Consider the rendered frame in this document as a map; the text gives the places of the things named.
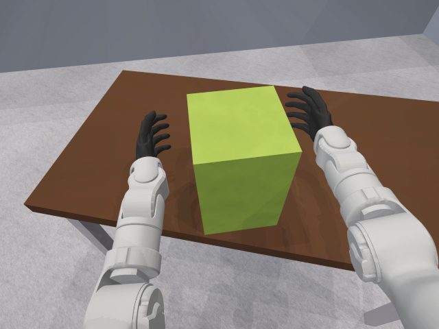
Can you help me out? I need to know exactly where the robot left forearm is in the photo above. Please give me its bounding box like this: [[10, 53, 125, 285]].
[[83, 156, 169, 329]]

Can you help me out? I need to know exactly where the robot right upper arm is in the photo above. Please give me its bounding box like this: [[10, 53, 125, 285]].
[[347, 212, 439, 329]]

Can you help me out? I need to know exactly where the robot right hand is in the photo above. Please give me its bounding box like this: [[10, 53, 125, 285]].
[[285, 86, 333, 142]]

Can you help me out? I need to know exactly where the robot left upper arm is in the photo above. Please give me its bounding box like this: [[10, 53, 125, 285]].
[[84, 282, 165, 329]]

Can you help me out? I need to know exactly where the carton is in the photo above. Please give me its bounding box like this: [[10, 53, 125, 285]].
[[187, 86, 302, 235]]

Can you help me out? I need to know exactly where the robot right forearm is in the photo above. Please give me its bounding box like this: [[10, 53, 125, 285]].
[[313, 125, 438, 266]]

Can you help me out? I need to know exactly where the robot left hand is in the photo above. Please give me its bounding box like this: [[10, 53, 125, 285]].
[[136, 110, 171, 160]]

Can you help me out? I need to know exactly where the table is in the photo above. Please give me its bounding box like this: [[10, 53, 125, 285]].
[[24, 70, 439, 327]]

